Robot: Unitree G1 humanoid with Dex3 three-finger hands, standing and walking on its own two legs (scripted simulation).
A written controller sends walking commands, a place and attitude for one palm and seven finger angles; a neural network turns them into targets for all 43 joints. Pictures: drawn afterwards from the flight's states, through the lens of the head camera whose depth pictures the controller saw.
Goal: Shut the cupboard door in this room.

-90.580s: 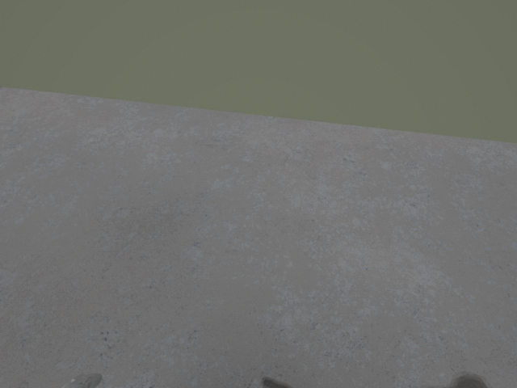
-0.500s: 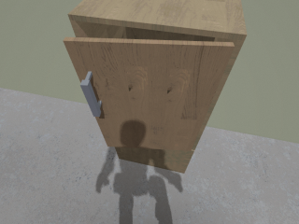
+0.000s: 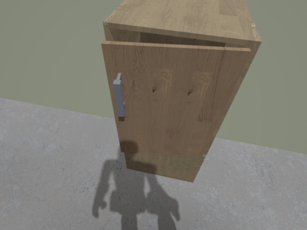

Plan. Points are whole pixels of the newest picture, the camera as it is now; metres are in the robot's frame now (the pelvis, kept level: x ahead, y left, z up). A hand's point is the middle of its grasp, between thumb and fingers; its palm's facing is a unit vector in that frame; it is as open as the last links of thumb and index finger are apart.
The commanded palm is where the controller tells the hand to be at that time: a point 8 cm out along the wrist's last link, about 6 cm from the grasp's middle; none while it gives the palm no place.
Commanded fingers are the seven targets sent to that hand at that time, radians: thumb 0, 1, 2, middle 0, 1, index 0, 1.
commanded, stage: come to a stop and stand still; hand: left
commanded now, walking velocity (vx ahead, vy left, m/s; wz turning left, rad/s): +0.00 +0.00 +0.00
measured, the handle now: (120, 95) +0.52 +0.15 +0.05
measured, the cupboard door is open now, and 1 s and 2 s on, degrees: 10 10 10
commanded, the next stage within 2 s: look again from close up in 0.16 s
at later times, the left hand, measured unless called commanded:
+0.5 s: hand out of the picture -0.01 +0.14 -0.17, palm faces +0.01 -0.99 -0.15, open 7.4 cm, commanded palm none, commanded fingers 0.00 0.90 0.90 -0.20 -0.30 -0.20 -0.30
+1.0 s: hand (103, 207) +0.19 +0.15 -0.06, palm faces +0.25 -0.96 -0.16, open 7.3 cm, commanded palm +0.13 +0.19 -0.06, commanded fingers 0.00 0.90 0.90 -0.33 -0.44 -0.33 -0.44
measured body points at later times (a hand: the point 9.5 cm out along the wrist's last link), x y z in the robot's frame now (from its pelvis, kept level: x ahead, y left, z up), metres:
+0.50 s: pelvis +0.02 -0.02 +0.00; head +0.03 -0.01 +0.45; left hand -0.01 +0.19 -0.16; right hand +0.04 -0.25 -0.15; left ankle +0.03 +0.04 -0.74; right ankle +0.02 -0.18 -0.74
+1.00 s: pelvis +0.03 -0.05 -0.01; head +0.03 -0.06 +0.44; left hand +0.17 +0.20 -0.04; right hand +0.10 -0.29 -0.13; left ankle +0.03 +0.04 -0.74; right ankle +0.02 -0.17 -0.74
